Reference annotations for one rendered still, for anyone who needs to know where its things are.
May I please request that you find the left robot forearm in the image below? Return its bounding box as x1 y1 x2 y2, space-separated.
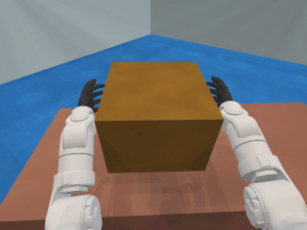
44 105 96 230

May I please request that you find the pedestal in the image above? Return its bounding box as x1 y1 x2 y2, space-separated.
0 102 307 230

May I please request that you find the robot right upper arm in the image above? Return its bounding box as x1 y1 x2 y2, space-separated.
243 179 307 230

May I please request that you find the robot left upper arm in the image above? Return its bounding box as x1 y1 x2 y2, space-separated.
46 195 103 230

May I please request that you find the right robot forearm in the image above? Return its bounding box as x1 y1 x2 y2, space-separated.
219 101 307 214

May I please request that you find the robot left hand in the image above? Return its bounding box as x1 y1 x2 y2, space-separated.
78 79 106 114

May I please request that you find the carton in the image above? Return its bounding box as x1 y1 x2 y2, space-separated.
94 62 224 173

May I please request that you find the robot right hand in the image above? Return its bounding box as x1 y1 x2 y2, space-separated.
206 76 233 109

